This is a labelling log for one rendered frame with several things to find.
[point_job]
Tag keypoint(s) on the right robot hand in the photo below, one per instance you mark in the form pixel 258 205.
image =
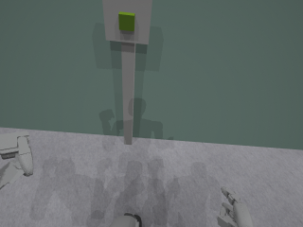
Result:
pixel 236 216

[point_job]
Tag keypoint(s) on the left robot thigh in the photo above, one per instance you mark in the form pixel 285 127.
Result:
pixel 125 221

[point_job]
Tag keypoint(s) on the button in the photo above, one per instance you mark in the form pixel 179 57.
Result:
pixel 126 21

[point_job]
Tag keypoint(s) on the panel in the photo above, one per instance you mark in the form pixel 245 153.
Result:
pixel 142 10

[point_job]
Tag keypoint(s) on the left robot shin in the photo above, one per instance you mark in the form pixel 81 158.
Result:
pixel 129 214

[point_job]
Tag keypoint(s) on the left robot hand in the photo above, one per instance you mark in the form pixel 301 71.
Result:
pixel 15 145

